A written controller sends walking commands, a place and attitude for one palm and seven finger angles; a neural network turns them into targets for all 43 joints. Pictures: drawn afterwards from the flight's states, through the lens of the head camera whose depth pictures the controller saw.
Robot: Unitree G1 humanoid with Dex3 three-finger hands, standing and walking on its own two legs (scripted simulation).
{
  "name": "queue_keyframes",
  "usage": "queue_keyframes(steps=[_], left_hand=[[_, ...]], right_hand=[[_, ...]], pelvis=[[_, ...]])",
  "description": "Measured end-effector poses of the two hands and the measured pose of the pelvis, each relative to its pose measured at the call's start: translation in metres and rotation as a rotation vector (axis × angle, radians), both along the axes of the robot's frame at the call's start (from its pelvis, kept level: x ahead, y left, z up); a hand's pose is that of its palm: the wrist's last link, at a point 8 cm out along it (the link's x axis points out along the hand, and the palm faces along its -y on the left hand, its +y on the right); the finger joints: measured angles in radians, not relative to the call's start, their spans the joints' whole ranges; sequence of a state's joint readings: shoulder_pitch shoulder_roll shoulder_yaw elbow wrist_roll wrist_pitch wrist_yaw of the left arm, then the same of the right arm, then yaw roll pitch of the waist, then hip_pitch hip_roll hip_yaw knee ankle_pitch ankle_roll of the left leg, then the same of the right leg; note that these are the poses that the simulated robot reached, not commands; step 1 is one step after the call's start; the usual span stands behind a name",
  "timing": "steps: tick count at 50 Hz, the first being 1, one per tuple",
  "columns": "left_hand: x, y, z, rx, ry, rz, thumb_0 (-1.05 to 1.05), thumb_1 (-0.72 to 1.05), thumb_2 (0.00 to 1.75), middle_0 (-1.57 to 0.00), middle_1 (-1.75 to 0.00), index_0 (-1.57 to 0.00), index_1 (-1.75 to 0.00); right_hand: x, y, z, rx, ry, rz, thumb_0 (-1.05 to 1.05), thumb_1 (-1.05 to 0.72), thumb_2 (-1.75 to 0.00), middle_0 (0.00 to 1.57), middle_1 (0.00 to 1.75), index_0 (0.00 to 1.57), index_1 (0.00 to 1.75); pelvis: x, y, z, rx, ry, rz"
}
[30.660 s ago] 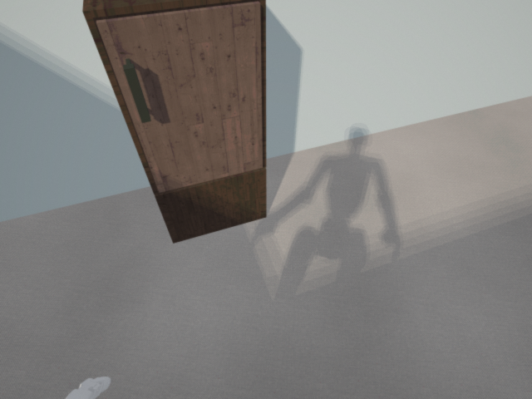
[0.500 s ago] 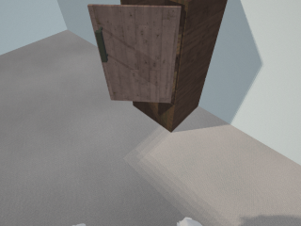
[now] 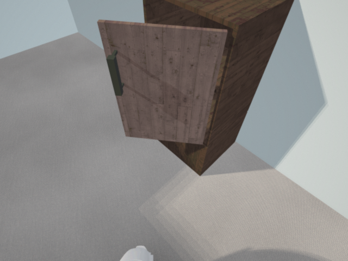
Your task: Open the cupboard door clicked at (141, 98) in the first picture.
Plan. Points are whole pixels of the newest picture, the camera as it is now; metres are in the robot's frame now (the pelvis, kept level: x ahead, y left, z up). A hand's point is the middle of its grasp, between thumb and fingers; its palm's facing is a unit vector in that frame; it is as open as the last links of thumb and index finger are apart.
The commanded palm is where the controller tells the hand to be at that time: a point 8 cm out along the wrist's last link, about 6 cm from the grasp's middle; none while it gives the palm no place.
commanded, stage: take the last steps up to it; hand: left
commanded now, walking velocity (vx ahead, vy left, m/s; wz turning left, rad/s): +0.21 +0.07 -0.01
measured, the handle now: (117, 73) +0.70 +0.29 +0.00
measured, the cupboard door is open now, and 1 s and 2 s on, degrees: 38 38 38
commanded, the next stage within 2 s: come to a stop and stand still in 0.14 s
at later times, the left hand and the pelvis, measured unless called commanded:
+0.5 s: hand (95, 224) +0.23 +0.26 -0.18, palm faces +0.02 -0.99 -0.16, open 7.4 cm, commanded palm none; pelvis +0.13 +0.07 +0.00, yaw -1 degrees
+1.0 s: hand (102, 245) +0.18 +0.22 -0.19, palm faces +0.01 -0.98 -0.20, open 7.3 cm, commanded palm none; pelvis +0.12 +0.04 -0.01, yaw -2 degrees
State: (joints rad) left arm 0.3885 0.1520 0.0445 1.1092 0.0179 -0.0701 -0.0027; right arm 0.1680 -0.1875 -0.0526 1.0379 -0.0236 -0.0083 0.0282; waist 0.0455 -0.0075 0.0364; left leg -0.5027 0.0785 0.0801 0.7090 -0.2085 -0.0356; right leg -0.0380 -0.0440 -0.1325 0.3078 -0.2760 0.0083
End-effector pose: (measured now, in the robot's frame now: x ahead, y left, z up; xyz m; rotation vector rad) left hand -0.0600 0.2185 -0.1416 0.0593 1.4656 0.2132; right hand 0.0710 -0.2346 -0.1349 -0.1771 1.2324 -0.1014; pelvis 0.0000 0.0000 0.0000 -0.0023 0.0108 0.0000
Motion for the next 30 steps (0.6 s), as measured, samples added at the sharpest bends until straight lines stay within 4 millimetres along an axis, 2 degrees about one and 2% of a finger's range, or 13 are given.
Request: queue_keyframes(steps=[5, 7, 9, 12, 16, 20, 25, 30], left_hand=[[0.006, 0.023, -0.023, -0.052, 0.107, 0.041, 0.01, 0.92, 0.9, -0.2, -0.3, -0.2, -0.3], [0.023, 0.035, -0.029, -0.059, 0.125, 0.027, 0.01, 0.91, 0.9, -0.2, -0.3, -0.2, -0.3], [0.05, 0.048, -0.03, -0.053, 0.1, 0.004, 0.01, 0.91, 0.9, -0.2, -0.3, -0.19, -0.3], [0.104, 0.065, -0.026, -0.038, 0.01, -0.026, 0.01, 0.91, 0.9, -0.2, -0.3, -0.19, -0.3], [0.178, 0.081, -0.017, -0.018, -0.125, -0.065, 0.01, 0.91, 0.9, -0.2, -0.3, -0.19, -0.3], [0.235, 0.088, -0.012, -0.004, -0.216, -0.091, 0.01, 0.91, 0.9, -0.2, -0.3, -0.19, -0.3], [0.277, 0.087, -0.011, 0.005, -0.246, -0.132, 0.0, 0.91, 0.9, -0.2, -0.3, -0.19, -0.3], [0.297, 0.078, -0.008, 0.019, -0.234, -0.176, 0.01, 0.91, 0.9, -0.2, -0.3, -0.19, -0.3]], right_hand=[[0.085, 0.037, -0.003, -0.033, -0.12, 0.063, 0.01, -0.91, -0.9, 0.2, 0.3, 0.2, 0.3], [0.103, 0.051, -0.003, -0.048, -0.151, 0.06, 0.01, -0.91, -0.9, 0.2, 0.3, 0.2, 0.3], [0.108, 0.062, 0.0, -0.05, -0.15, 0.048, 0.01, -0.91, -0.9, 0.2, 0.3, 0.2, 0.3], [0.103, 0.076, 0.003, -0.047, -0.107, 0.022, 0.0, -0.92, -0.9, 0.2, 0.3, 0.2, 0.3], [0.092, 0.076, 0.009, -0.082, -0.049, -0.029, -0.01, -0.95, -0.89, 0.2, 0.3, 0.2, 0.3], [0.075, 0.08, 0.008, -0.091, 0.047, -0.055, -0.01, -0.94, -0.89, 0.2, 0.3, 0.2, 0.3], [0.059, 0.083, 0.005, -0.085, 0.128, -0.108, 0.0, -0.93, -0.89, 0.2, 0.3, 0.2, 0.3], [0.044, 0.077, 0.001, -0.071, 0.177, -0.159, 0.01, -0.92, -0.89, 0.2, 0.3, 0.2, 0.3]], pelvis=[[0.046, 0.036, -0.019, -0.024, -0.005, -0.004], [0.057, 0.047, -0.023, -0.015, -0.015, -0.009], [0.068, 0.055, -0.02, -0.011, -0.017, -0.019], [0.083, 0.065, -0.012, -0.012, -0.012, -0.02], [0.102, 0.076, -0.004, -0.013, -0.004, -0.019], [0.119, 0.079, -0.001, -0.017, -0.004, -0.012], [0.132, 0.075, -0.002, -0.029, -0.003, -0.019], [0.135, 0.065, -0.002, -0.038, 0.013, -0.031]])
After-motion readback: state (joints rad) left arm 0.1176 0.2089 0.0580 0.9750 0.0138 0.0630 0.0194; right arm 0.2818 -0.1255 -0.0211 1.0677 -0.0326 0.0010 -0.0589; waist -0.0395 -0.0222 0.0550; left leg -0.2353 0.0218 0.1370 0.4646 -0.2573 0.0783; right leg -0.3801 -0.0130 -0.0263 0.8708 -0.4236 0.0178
